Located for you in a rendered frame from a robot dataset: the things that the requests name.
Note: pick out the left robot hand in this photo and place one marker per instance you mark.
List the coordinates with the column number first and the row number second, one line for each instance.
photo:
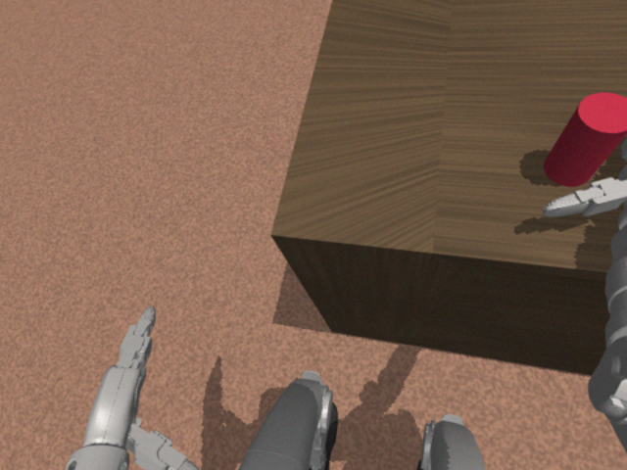
column 112, row 418

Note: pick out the can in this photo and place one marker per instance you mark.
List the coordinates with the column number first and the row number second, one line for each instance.
column 597, row 126

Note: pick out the left robot arm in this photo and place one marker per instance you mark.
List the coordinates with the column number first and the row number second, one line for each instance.
column 99, row 457

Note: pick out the right robot arm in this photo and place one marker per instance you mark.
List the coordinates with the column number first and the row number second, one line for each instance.
column 607, row 387

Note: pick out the left robot foot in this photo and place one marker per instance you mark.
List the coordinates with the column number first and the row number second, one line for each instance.
column 331, row 437

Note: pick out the right robot hand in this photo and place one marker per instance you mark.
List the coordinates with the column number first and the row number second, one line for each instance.
column 601, row 196

